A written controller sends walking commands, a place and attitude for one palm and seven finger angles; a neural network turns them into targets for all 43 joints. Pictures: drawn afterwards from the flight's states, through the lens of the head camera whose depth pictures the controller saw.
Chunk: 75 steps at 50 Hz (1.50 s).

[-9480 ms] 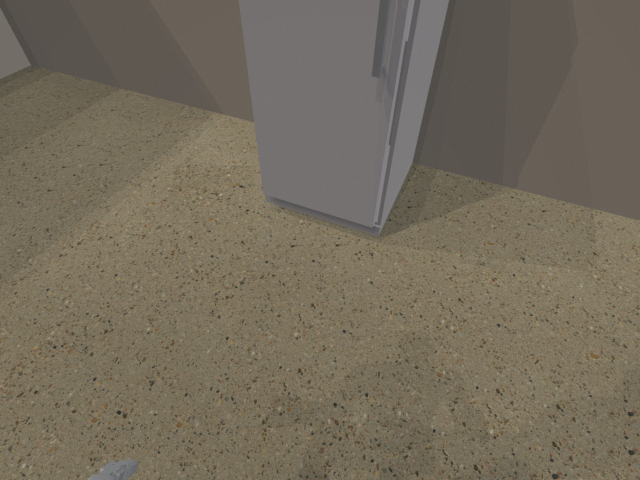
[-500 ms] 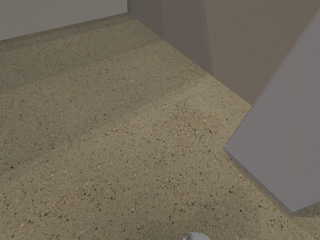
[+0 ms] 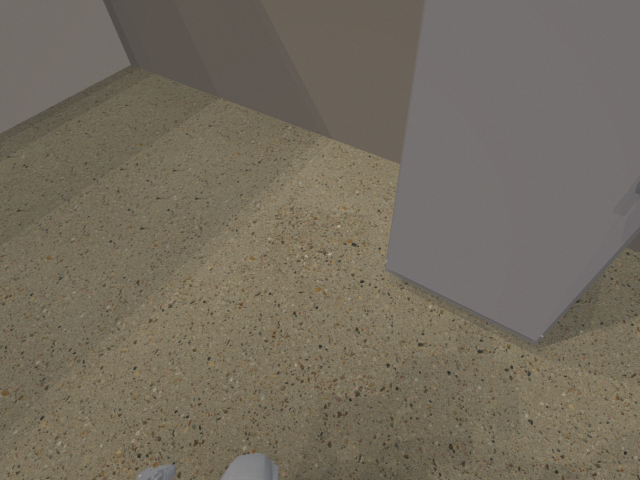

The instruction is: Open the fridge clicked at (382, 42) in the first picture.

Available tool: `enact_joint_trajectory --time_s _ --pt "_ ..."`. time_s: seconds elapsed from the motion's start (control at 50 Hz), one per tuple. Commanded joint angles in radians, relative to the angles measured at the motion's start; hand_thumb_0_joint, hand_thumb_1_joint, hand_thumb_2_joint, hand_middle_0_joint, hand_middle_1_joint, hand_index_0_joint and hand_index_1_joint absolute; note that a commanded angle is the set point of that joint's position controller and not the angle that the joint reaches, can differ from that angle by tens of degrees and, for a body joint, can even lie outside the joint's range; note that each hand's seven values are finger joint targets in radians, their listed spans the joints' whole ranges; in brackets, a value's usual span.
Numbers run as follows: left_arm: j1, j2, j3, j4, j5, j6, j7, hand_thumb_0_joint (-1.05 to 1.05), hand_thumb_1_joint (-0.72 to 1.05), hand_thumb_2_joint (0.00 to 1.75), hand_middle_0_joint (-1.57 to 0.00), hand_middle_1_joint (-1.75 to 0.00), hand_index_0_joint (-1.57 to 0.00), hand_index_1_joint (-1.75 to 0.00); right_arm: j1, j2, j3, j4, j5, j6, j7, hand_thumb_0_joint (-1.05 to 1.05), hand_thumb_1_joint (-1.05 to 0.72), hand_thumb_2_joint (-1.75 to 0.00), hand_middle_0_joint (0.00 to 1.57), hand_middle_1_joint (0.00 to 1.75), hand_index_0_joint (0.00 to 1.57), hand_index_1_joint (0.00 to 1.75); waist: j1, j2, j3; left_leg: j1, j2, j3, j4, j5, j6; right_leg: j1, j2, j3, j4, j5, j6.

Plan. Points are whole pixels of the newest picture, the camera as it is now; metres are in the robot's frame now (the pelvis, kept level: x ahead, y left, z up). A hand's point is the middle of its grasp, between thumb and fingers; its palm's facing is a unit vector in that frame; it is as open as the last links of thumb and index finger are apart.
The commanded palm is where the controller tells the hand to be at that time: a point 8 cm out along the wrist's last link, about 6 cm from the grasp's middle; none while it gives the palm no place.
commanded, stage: turn to face it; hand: right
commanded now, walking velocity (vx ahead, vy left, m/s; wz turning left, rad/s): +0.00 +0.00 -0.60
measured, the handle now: out of the picture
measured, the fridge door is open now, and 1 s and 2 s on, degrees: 0 0 0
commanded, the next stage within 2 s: take the last steps up to it in 0.64 s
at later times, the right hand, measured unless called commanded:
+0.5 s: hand out of the picture +0.02 -0.15 -0.14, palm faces +0.28 +0.91 -0.29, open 7.4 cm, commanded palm none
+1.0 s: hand out of the picture -0.11 -0.18 -0.17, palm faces +0.47 +0.86 -0.21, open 7.4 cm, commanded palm none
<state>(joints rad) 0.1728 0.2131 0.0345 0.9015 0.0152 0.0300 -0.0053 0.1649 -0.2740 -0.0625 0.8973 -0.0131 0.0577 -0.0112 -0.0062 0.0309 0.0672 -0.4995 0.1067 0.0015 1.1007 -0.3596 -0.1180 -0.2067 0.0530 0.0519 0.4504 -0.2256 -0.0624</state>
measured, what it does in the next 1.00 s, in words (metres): steps on the spot, turning right: left foot, then right foot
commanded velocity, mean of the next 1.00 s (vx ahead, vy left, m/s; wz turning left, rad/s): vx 0.08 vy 0.00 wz -0.33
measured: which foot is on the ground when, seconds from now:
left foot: up 0.00-0.24, down 0.26-0.72, up 0.74-1.00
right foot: down 0.00-0.24, up 0.26-0.70, down 0.72-1.00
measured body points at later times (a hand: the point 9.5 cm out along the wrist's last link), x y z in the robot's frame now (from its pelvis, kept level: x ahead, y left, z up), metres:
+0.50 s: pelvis -0.01 +0.07 +0.00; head +0.02 +0.10 +0.45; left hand +0.09 +0.32 -0.17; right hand +0.01 -0.19 -0.12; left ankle +0.01 +0.16 -0.74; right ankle -0.08 -0.09 -0.65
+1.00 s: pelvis -0.03 +0.01 +0.00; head -0.04 +0.00 +0.45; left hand +0.14 +0.19 -0.13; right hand -0.13 -0.22 -0.15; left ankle +0.02 +0.15 -0.67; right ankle -0.09 -0.06 -0.74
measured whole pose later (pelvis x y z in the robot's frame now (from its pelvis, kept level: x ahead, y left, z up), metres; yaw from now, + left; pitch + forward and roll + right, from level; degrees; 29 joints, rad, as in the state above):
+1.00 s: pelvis -0.03 +0.01 +0.00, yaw -26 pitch -2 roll +1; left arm 0.22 0.17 0.02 0.97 0.02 -0.02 0.02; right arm 0.29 -0.23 -0.04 1.03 -0.03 0.04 0.01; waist -0.03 0.02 0.01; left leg -0.44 0.10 0.05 1.05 -0.36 -0.06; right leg -0.11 0.03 -0.03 0.39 -0.24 -0.05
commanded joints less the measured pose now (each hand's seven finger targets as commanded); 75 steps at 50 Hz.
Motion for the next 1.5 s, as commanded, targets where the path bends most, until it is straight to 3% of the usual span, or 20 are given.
enact_joint_trajectory --time_s 0.0,0.18,0.2,0.22,0.24,0.26,0.36,0.56,0.66,0.68,0.7,0.72,0.84,1.02,1.16,1.18,1.2,1.22,1.32,1.48 --pt "0.066 0.220 0.072 -0.048 0.004 -0.015 0.010 0.00 0.90 0.90 -0.20 -0.30 -0.20 -0.30 -0.068 -0.085 -0.022 -0.107 0.001 -0.025 -0.011 0.00 -0.90 -0.90 0.20 0.30 0.20 0.30 0.044 -0.162 -0.062 -0.042 -0.012 -0.014 -0.091 -0.032 0.000 0.070 -0.266 0.297 -0.126 0.350 -0.113" --pt "0.036 0.212 0.085 -0.056 0.003 -0.002 0.011 0.00 0.90 0.90 -0.20 -0.30 -0.20 -0.30 0.015 -0.069 -0.017 -0.115 0.017 -0.048 -0.021 0.00 -0.90 -0.90 0.20 0.30 0.20 0.30 -0.007 -0.185 -0.151 0.322 -0.096 0.000 -0.590 0.083 0.041 -0.065 -0.188 0.389 0.011 0.392 -0.066" --pt "0.036 0.184 0.082 -0.060 -0.005 -0.003 0.007 0.00 0.90 0.90 -0.20 -0.30 -0.20 -0.30 0.051 -0.104 -0.023 -0.105 0.013 -0.059 -0.024 0.00 -0.90 -0.90 0.20 0.30 0.20 0.30 -0.026 -0.102 -0.161 0.466 -0.041 -0.043 -0.737 0.168 0.051 -0.170 -0.143 0.357 0.079 0.266 -0.018" --pt "0.075 0.112 0.070 -0.069 -0.015 -0.006 0.002 0.00 0.90 0.90 -0.20 -0.30 -0.20 -0.30 0.078 -0.189 -0.039 -0.105 -0.001 -0.070 -0.033 0.00 -0.90 -0.90 0.20 0.30 0.20 0.30 -0.030 0.171 -0.206 0.643 0.220 -0.274 -0.831 0.221 0.124 -0.355 -0.023 0.185 0.274 -0.096 0.066" --pt "0.061 0.125 0.076 -0.086 -0.005 -0.003 0.005 0.00 0.90 0.90 -0.20 -0.30 -0.20 -0.30 0.080 -0.226 -0.041 -0.111 -0.006 -0.065 -0.034 0.00 -0.90 -0.90 0.20 0.30 0.20 0.30 -0.032 0.249 -0.176 0.519 0.408 -0.408 -0.827 0.341 0.243 -0.399 0.044 0.053 0.493 -0.377 0.110" --pt "0.062 0.150 0.084 -0.079 0.004 0.006 0.002 0.00 0.90 0.90 -0.20 -0.30 -0.20 -0.30 0.050 -0.198 -0.031 -0.122 -0.003 -0.059 -0.035 0.00 -0.90 -0.90 0.20 0.30 0.20 0.30 -0.013 0.126 -0.134 0.397 0.384 -0.329 -0.815 0.326 0.282 -0.369 -0.001 0.079 0.649 -0.350 0.103" --pt "0.103 0.117 0.076 -0.010 0.009 0.033 -0.021 0.00 0.90 0.90 -0.20 -0.30 -0.20 -0.30 -0.035 -0.083 -0.007 -0.122 0.000 -0.071 -0.027 0.00 -0.90 -0.90 0.20 0.30 0.20 0.30 0.041 0.147 -0.023 0.304 0.186 -0.043 -0.794 0.343 0.206 -0.364 -0.060 0.006 0.797 -0.129 0.133" --pt "-0.058 0.077 0.042 -0.030 -0.005 0.023 -0.015 0.00 0.90 0.90 -0.20 -0.30 -0.20 -0.30 0.148 -0.142 -0.028 -0.027 -0.019 -0.065 -0.024 0.00 -0.90 -0.90 0.20 0.30 0.20 0.30 -0.043 0.184 -0.061 0.413 0.235 0.019 -0.721 0.591 0.253 -0.235 -0.069 -0.098 0.411 -0.233 0.134" --pt "0.038 0.092 0.032 0.003 -0.008 -0.006 -0.005 0.00 0.90 0.90 -0.20 -0.30 -0.20 -0.30 0.113 -0.148 -0.034 0.001 -0.008 -0.054 -0.022 0.00 -0.90 -0.90 0.20 0.30 0.20 0.30 0.017 0.146 -0.134 0.343 0.208 0.083 -0.567 0.540 0.177 0.048 -0.056 -0.133 -0.001 -0.003 0.101" --pt "0.075 0.151 0.044 0.013 -0.005 -0.020 -0.004 0.00 0.90 0.90 -0.20 -0.30 -0.20 -0.30 0.123 -0.110 -0.026 -0.004 0.003 -0.048 -0.020 0.00 -0.90 -0.90 0.20 0.30 0.20 0.30 0.038 -0.013 -0.178 0.236 0.156 0.135 -0.429 0.386 0.124 0.201 -0.143 -0.050 -0.097 0.154 0.077" --pt "0.103 0.248 0.067 0.008 0.001 -0.025 0.001 0.00 0.90 0.90 -0.20 -0.30 -0.20 -0.30 0.128 -0.040 -0.008 -0.028 0.008 -0.044 -0.015 0.00 -0.90 -0.90 0.20 0.30 0.20 0.30 0.052 -0.307 -0.188 -0.017 0.027 0.168 -0.243 -0.132 0.051 0.321 -0.396 0.259 -0.107 0.504 -0.020" --pt "0.124 0.280 0.069 0.018 0.000 -0.012 0.011 0.00 0.90 0.90 -0.20 -0.30 -0.20 -0.30 0.093 -0.032 0.005 -0.035 0.003 -0.032 -0.021 0.00 -0.90 -0.90 0.20 0.30 0.20 0.30 0.065 -0.304 -0.181 -0.004 0.013 0.076 -0.140 -0.304 0.050 0.234 -0.471 0.271 -0.091 0.682 -0.120" --pt "0.056 0.152 0.027 0.027 0.004 -0.041 0.029 0.00 0.90 0.90 -0.20 -0.30 -0.20 -0.30 0.092 -0.036 0.001 0.053 -0.013 -0.039 0.012 0.00 -0.90 -0.90 0.20 0.30 0.20 0.30 0.024 -0.184 -0.030 -0.069 0.004 0.044 0.035 -0.040 0.057 0.132 -0.298 0.136 -0.197 0.167 -0.095" --pt "0.190 0.122 0.035 0.084 0.007 -0.068 0.029 0.00 0.90 0.90 -0.20 -0.30 -0.20 -0.30 0.012 0.005 0.009 0.028 -0.014 -0.056 0.025 0.00 -0.90 -0.90 0.20 0.30 0.20 0.30 0.045 -0.144 0.053 -0.064 0.013 0.050 -0.212 0.009 0.059 0.088 -0.308 0.193 -0.301 -0.137 -0.137" --pt "0.164 0.105 0.028 0.122 0.008 -0.066 0.026 0.00 0.90 0.90 -0.20 -0.30 -0.20 -0.30 0.168 0.020 -0.001 0.085 -0.014 -0.087 0.025 0.00 -0.90 -0.90 0.20 0.30 0.20 0.30 -0.045 -0.076 -0.006 0.398 -0.053 0.098 -0.608 0.108 0.079 -0.126 -0.225 0.100 -0.084 -0.192 -0.064" --pt "0.168 0.072 0.023 0.121 0.002 -0.069 0.023 0.00 0.90 0.90 -0.20 -0.30 -0.20 -0.30 0.266 -0.023 -0.012 0.118 -0.018 -0.100 0.019 0.00 -0.90 -0.90 0.20 0.30 0.20 0.30 -0.085 0.031 -0.052 0.542 0.023 -0.003 -0.701 0.018 0.101 -0.217 -0.145 0.024 0.092 -0.225 -0.021" --pt "0.172 0.007 0.011 0.095 -0.007 -0.073 0.014 0.00 0.90 0.90 -0.20 -0.30 -0.20 -0.30 0.353 -0.125 -0.032 0.141 -0.025 -0.110 0.008 0.00 -0.90 -0.90 0.20 0.30 0.20 0.30 -0.113 0.313 -0.066 0.663 0.267 -0.347 -0.856 -0.149 0.189 -0.424 -0.026 -0.104 0.391 -0.318 0.028" --pt "0.115 0.060 0.022 0.063 0.004 -0.067 0.010 0.00 0.90 0.90 -0.20 -0.30 -0.20 -0.30 0.395 -0.143 -0.034 0.142 -0.007 -0.104 -0.002 0.00 -0.90 -0.90 0.20 0.30 0.20 0.30 -0.131 0.243 -0.041 0.570 0.369 -0.505 -0.964 -0.272 0.260 -0.473 -0.059 -0.053 0.558 -0.369 0.026" --pt "0.188 0.007 0.035 0.147 0.016 -0.041 -0.011 0.00 0.90 0.90 -0.20 -0.30 -0.20 -0.30 0.190 0.020 0.004 0.111 -0.002 -0.125 -0.010 0.00 -0.90 -0.90 0.20 0.30 0.20 0.30 0.003 0.052 0.067 0.282 0.205 -0.161 -0.989 -0.096 0.201 -0.383 -0.155 -0.037 0.686 -0.014 0.057" --pt "0.085 -0.008 0.032 0.113 0.011 -0.039 -0.021 0.00 0.90 0.90 -0.20 -0.30 -0.20 -0.30 0.322 0.034 0.017 0.183 -0.006 -0.151 -0.013 0.00 -0.90 -0.90 0.20 0.30 0.20 0.30 -0.016 0.084 0.073 0.416 0.172 -0.023 -0.966 0.260 0.232 -0.476 -0.171 -0.086 0.540 0.089 0.098"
